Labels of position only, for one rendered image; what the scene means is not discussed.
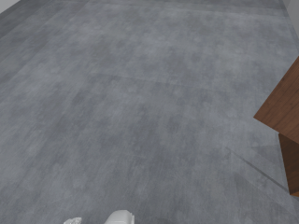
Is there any cupboard door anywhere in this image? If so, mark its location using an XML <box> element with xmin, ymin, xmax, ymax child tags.
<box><xmin>254</xmin><ymin>56</ymin><xmax>299</xmax><ymax>144</ymax></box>

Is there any robot left thigh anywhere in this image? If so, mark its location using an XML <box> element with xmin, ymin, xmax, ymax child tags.
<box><xmin>104</xmin><ymin>210</ymin><xmax>135</xmax><ymax>224</ymax></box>

